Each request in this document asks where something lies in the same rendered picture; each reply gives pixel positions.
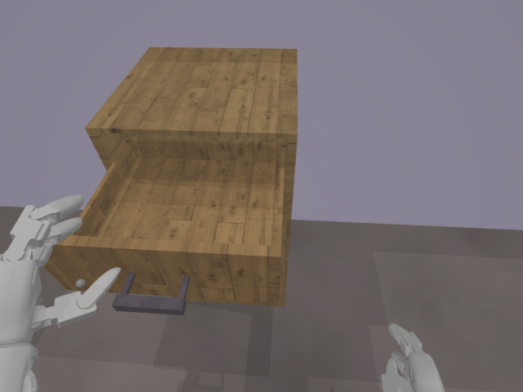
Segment robot right hand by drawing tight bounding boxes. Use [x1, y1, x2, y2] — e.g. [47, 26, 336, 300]
[382, 323, 445, 392]

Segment left robot forearm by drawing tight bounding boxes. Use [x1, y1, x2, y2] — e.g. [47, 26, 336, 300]
[0, 343, 39, 392]

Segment robot left hand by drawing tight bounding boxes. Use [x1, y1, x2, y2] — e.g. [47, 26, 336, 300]
[0, 194, 121, 345]

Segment handle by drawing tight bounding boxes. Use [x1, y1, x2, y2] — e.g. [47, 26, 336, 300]
[112, 273, 190, 315]

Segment cabinet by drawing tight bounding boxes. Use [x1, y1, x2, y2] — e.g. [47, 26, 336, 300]
[85, 47, 297, 307]

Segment drawer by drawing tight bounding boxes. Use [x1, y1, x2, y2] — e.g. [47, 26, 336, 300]
[43, 138, 285, 303]

